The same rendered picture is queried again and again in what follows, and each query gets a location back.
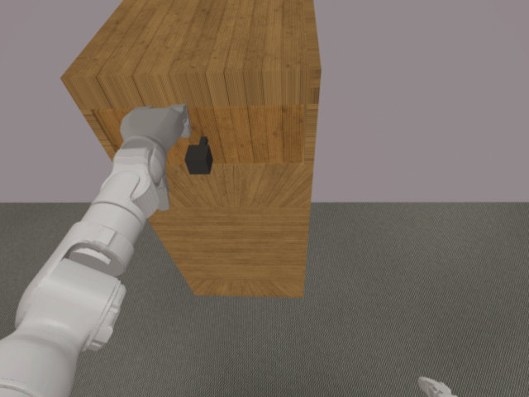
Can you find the cabinet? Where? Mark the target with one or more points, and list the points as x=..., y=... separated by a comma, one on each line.
x=242, y=230

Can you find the robot left forearm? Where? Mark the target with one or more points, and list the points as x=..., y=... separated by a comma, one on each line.
x=103, y=240

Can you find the handle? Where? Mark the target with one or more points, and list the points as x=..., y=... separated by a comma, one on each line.
x=198, y=158

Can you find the drawer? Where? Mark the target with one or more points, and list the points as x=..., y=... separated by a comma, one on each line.
x=235, y=134

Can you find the robot left upper arm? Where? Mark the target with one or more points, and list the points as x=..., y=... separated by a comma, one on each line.
x=75, y=309

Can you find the robot left hand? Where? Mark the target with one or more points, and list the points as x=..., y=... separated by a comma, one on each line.
x=166, y=125

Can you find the robot right hand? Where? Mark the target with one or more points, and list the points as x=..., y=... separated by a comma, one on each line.
x=434, y=388

